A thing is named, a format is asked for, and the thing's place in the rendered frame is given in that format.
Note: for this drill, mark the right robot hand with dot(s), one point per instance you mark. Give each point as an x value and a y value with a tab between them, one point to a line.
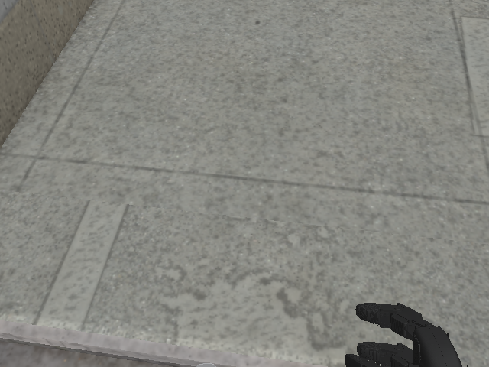
431	345

